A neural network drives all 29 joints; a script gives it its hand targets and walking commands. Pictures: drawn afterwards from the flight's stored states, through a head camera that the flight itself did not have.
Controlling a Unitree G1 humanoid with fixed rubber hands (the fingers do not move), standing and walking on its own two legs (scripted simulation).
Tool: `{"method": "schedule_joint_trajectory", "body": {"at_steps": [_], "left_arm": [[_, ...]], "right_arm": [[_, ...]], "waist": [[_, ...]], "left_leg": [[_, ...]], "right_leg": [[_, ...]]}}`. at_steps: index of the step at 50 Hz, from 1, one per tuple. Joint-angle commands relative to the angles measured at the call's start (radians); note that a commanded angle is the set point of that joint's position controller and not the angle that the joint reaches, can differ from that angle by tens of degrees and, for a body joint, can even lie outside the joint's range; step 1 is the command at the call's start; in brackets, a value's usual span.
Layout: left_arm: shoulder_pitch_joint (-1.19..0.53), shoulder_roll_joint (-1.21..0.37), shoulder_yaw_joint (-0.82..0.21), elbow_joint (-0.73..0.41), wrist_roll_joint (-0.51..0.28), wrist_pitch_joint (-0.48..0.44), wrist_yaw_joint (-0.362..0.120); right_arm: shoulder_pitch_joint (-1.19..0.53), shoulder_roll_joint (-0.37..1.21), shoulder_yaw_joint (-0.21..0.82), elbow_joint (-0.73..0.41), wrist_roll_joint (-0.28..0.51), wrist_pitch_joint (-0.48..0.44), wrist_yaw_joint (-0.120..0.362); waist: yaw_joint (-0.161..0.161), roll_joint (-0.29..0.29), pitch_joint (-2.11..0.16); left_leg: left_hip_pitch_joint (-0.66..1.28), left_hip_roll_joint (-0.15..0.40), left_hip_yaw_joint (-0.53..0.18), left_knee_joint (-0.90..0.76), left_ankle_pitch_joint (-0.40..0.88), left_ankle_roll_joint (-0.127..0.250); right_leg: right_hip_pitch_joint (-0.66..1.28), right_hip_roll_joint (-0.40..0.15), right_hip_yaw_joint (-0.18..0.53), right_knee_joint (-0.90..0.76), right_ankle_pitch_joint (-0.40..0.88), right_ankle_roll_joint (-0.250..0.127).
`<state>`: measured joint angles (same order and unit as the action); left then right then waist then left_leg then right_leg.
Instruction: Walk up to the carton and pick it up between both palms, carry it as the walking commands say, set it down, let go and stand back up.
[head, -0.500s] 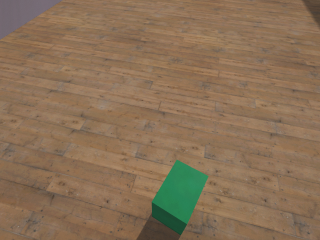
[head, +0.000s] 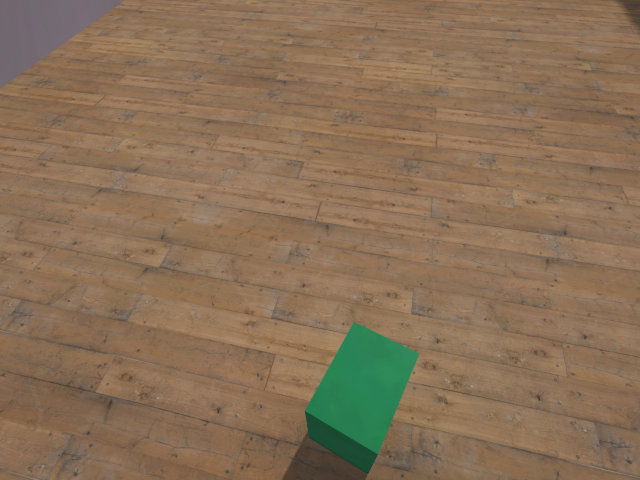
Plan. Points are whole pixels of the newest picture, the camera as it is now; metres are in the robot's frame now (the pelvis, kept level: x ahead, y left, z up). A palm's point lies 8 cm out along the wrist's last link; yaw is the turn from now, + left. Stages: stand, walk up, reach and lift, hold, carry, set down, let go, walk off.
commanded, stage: walk up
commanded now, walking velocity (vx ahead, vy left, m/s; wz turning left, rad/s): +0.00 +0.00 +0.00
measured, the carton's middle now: (361, 398) +0.40 -0.08 -0.64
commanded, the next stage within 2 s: none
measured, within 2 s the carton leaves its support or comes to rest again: neither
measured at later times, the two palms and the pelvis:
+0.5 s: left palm out of the picture -0.08 +0.29 -0.11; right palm out of the picture +0.05 -0.23 -0.15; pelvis -0.01 +0.03 +0.00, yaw -8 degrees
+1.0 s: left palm (112, 393) +0.25 +0.34 -0.13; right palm out of the picture -0.05 -0.09 -0.13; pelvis +0.03 +0.14 +0.00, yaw -21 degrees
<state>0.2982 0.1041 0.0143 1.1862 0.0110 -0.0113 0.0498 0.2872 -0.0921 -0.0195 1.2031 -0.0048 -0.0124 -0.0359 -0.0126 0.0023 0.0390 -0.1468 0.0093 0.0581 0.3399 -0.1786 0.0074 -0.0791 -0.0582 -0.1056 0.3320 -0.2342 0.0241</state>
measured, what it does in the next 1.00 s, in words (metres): steps to the left, turning right: left foot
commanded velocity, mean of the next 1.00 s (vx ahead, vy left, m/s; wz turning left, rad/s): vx -0.01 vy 0.09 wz -0.31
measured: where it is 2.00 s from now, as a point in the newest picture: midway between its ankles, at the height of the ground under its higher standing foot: outside the picture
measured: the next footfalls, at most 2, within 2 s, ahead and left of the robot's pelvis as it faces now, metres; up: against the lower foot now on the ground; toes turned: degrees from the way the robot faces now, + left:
left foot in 0.68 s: +0.08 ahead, +0.28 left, +0.00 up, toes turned -9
right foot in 1.20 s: +0.00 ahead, -0.06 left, +0.00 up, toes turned -26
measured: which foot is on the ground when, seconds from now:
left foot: down 0.00-0.30, up 0.32-0.66, down 0.68-1.00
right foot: down 0.00-0.66, up 0.68-1.00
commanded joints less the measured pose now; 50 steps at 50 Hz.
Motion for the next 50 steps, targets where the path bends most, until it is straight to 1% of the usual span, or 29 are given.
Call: {"method": "schedule_joint_trajectory", "body": {"at_steps": [1, 14, 15, 16, 17, 18, 19, 20, 21, 23, 24, 26, 29, 31, 32, 33, 34, 35, 36, 37, 38, 39, 40, 41, 43, 45, 48, 49, 50], "left_arm": [[0.108, 0.072, 0.012, 0.004, 0.0, -0.004, 0.005], [0.125, 0.061, 0.013, 0.004, 0.004, -0.01, 0.002], [0.17, 0.178, 0.027, 0.03, 0.024, -0.01, 0.016], [0.275, 0.302, 0.069, 0.027, 0.049, 0.012, 0.04], [0.319, 0.382, 0.095, 0.041, 0.042, 0.027, 0.061], [0.301, 0.355, 0.088, 0.008, 0.034, 0.025, 0.061], [0.253, 0.313, 0.075, -0.024, 0.037, 0.024, 0.055], [0.203, 0.284, 0.075, -0.053, 0.045, 0.02, 0.043], [0.186, 0.276, 0.077, -0.063, 0.047, 0.019, 0.035], [0.228, 0.292, 0.081, -0.069, 0.054, 0.023, 0.031], [0.234, 0.309, 0.084, -0.079, 0.056, 0.024, 0.03], [0.218, 0.351, 0.094, -0.112, 0.058, 0.023, 0.028], [0.16, 0.39, 0.109, -0.173, 0.051, 0.025, 0.015], [0.068, 0.402, 0.113, -0.228, 0.038, 0.032, -0.002], [0.033, 0.389, 0.111, -0.257, 0.04, 0.034, -0.006], [0.053, 0.328, 0.1, -0.288, 0.047, 0.032, -0.011], [0.105, 0.215, 0.082, -0.32, 0.059, 0.036, -0.019], [0.073, 0.169, 0.062, -0.361, 0.06, 0.041, -0.015], [0.029, 0.21, 0.066, -0.369, 0.05, 0.045, -0.016], [0.037, 0.25, 0.089, -0.351, 0.043, 0.047, -0.026], [0.07, 0.268, 0.11, -0.325, 0.035, 0.05, -0.036], [0.108, 0.269, 0.117, -0.299, 0.028, 0.055, -0.044], [0.116, 0.271, 0.121, -0.283, 0.024, 0.073, -0.043], [0.08, 0.27, 0.126, -0.293, 0.026, 0.088, -0.051], [0.01, 0.237, 0.112, -0.32, 0.018, 0.099, -0.059], [-0.075, 0.222, 0.101, -0.346, 0.017, 0.101, -0.066], [-0.177, 0.214, 0.093, -0.363, 0.017, 0.105, -0.082], [-0.209, 0.213, 0.091, -0.371, 0.018, 0.106, -0.087], [-0.236, 0.205, 0.087, -0.375, 0.014, 0.106, -0.091]], "right_arm": [[0.066, -0.087, -0.011, -0.011, 0.001, -0.008, -0.006], [0.051, -0.093, -0.004, -0.011, 0.004, -0.004, -0.007], [0.028, -0.174, -0.03, -0.045, -0.025, 0.007, -0.005], [-0.152, -0.295, -0.063, -0.126, -0.057, 0.041, 0.002], [-0.182, -0.21, -0.035, -0.157, -0.082, 0.066, 0.019], [-0.134, -0.169, -0.03, -0.157, -0.067, 0.068, 0.026], [-0.141, -0.168, -0.033, -0.173, -0.043, 0.067, 0.032], [-0.141, -0.178, -0.038, -0.199, -0.029, 0.06, 0.027], [-0.151, -0.189, -0.041, -0.222, -0.027, 0.061, 0.026], [-0.218, -0.17, -0.032, -0.272, -0.031, 0.076, 0.032], [-0.238, -0.166, -0.027, -0.294, -0.03, 0.081, 0.036], [-0.249, -0.172, -0.022, -0.324, -0.023, 0.087, 0.043], [-0.224, -0.204, -0.023, -0.346, -0.012, 0.085, 0.055], [-0.127, -0.225, -0.03, -0.326, -0.002, 0.066, 0.054], [-0.034, -0.252, -0.04, -0.299, 0.002, 0.057, 0.042], [0.048, -0.317, -0.059, -0.273, 0.002, 0.051, 0.025], [0.075, -0.408, -0.064, -0.281, -0.011, 0.044, 0.01], [0.02, -0.473, -0.072, -0.3, -0.013, 0.043, -0.004], [-0.048, -0.46, -0.069, -0.306, -0.017, 0.037, -0.003], [-0.12, -0.391, -0.048, -0.325, -0.01, 0.03, 0.0], [-0.16, -0.339, -0.037, -0.347, -0.009, 0.024, 0.001], [-0.176, -0.306, -0.026, -0.356, -0.004, 0.017, -0.002], [-0.145, -0.317, -0.029, -0.361, -0.007, 0.003, -0.006], [-0.072, -0.339, -0.039, -0.339, -0.008, 0.003, -0.016], [-0.043, -0.31, -0.03, -0.334, -0.017, -0.004, -0.01], [-0.01, -0.283, -0.03, -0.314, -0.017, -0.008, -0.009], [0.126, -0.318, -0.055, -0.257, -0.014, -0.008, -0.019], [0.167, -0.33, -0.064, -0.239, -0.014, -0.005, -0.023], [0.174, -0.329, -0.068, -0.233, -0.015, -0.004, -0.023]], "waist": [[0.009, -0.002, 0.041], [0.01, -0.005, 0.046], [0.012, 0.047, 0.033], [0.088, 0.064, 0.117], [0.102, -0.036, 0.157], [0.076, -0.044, 0.063], [0.055, -0.109, 0.069], [0.048, -0.182, 0.065], [0.047, -0.201, 0.051], [0.074, -0.199, 0.031], [0.076, -0.206, 0.015], [0.071, -0.253, -0.036], [0.053, -0.333, -0.077], [0.003, -0.346, -0.086], [-0.045, -0.277, -0.081], [-0.079, -0.077, -0.1], [-0.052, 0.241, -0.072], [-0.048, 0.366, -0.056], [-0.032, 0.395, -0.042], [0.012, 0.284, -0.024], [0.045, 0.2, -0.033], [0.061, 0.178, -0.06], [0.044, 0.101, -0.079], [0.031, 0.052, -0.076], [0.018, 0.162, -0.052], [0.0, 0.17, -0.021], [-0.037, 0.156, -0.017], [-0.045, 0.163, -0.028], [-0.047, 0.183, -0.041]], "left_leg": [[0.005, 0.107, -0.087, -0.044, 0.166, 0.018], [0.013, 0.108, -0.075, -0.03, 0.16, 0.008], [-0.033, 0.149, -0.012, 0.05, 0.087, 0.002], [-0.298, 0.007, 0.149, 0.303, -0.146, -0.032], [-0.505, 0.029, -0.016, 0.598, -0.226, -0.054], [-0.509, 0.066, -0.09, 0.727, -0.179, -0.053], [-0.502, 0.075, -0.124, 0.788, -0.169, -0.053], [-0.484, 0.084, -0.128, 0.803, -0.158, -0.058], [-0.476, 0.081, -0.121, 0.792, -0.16, -0.066], [-0.485, 0.05, -0.084, 0.754, -0.161, -0.082], [-0.477, 0.039, -0.077, 0.719, -0.164, -0.087], [-0.416, 0.024, -0.064, 0.619, -0.162, -0.088], [-0.247, 0.013, -0.033, 0.432, -0.138, -0.088], [-0.016, 0.002, 0.029, 0.231, -0.103, -0.089], [0.13, 0.002, 0.063, 0.134, -0.058, -0.094], [0.244, 0.061, 0.046, 0.063, -0.101, -0.098], [0.202, 0.286, -0.16, -0.072, -0.223, -0.094], [0.081, 0.503, -0.329, -0.136, -0.098, -0.004], [-0.064, 0.479, -0.337, -0.145, -0.082, 0.07], [-0.131, 0.385, -0.212, -0.121, -0.044, 0.084], [-0.12, 0.319, -0.104, -0.07, 0.112, 0.084], [-0.077, 0.298, -0.047, -0.023, 0.285, 0.094], [-0.002, 0.375, -0.101, 0.012, 0.443, 0.098], [0.041, 0.415, -0.134, 0.046, 0.57, 0.09], [0.041, 0.399, -0.113, 0.022, 0.503, 0.1], [0.064, 0.401, -0.117, 0.01, 0.504, 0.121], [0.185, 0.46, -0.155, 0.051, 0.786, 0.144], [0.212, 0.475, -0.16, 0.061, 0.832, 0.148], [0.206, 0.468, -0.143, 0.059, 0.808, 0.145]], "right_leg": [[-0.056, -0.076, 0.053, -0.056, 0.131, -0.026], [-0.065, -0.08, 0.054, -0.063, 0.142, -0.03], [-0.059, -0.139, 0.076, -0.013, 0.152, -0.029], [-0.023, -0.351, 0.422, -0.074, 0.124, -0.098], [-0.009, -0.498, 0.619, -0.068, 0.31, -0.17], [0.019, -0.454, 0.547, -0.034, 0.274, -0.172], [-0.037, -0.397, 0.476, -0.007, 0.298, -0.154], [-0.071, -0.342, 0.425, 0.002, 0.309, -0.147], [-0.081, -0.308, 0.39, 0.018, 0.342, -0.137], [-0.074, -0.282, 0.361, 0.03, 0.42, -0.136], [-0.074, -0.279, 0.36, 0.038, 0.462, -0.136], [-0.095, -0.267, 0.353, 0.033, 0.451, -0.12], [-0.195, -0.241, 0.344, -0.009, 0.236, -0.071], [-0.347, -0.175, 0.296, 0.006, -0.008, -0.036], [-0.438, -0.133, 0.273, 0.099, -0.03, -0.024], [-0.528, -0.066, 0.217, 0.255, -0.105, -0.011], [-0.619, 0.044, 0.137, 0.49, -0.405, 0.002], [-0.673, 0.033, 0.128, 0.685, -0.424, 0.036], [-0.589, -0.025, 0.149, 0.805, -0.385, 0.022], [-0.527, -0.023, 0.154, 0.87, -0.304, 0.022], [-0.494, -0.009, 0.139, 0.922, -0.241, 0.033], [-0.483, 0.001, 0.118, 0.963, -0.214, 0.039], [-0.535, 0.012, 0.127, 0.985, -0.222, 0.038], [-0.573, 0.012, 0.14, 1.011, -0.236, 0.043], [-0.573, 0.018, 0.138, 0.965, -0.184, 0.045], [-0.578, 0.026, 0.134, 0.849, -0.145, 0.045], [-0.6, 0.018, 0.143, 0.723, -0.182, 0.052], [-0.604, 0.009, 0.152, 0.709, -0.191, 0.052], [-0.578, 0.006, 0.156, 0.67, -0.181, 0.049]]}}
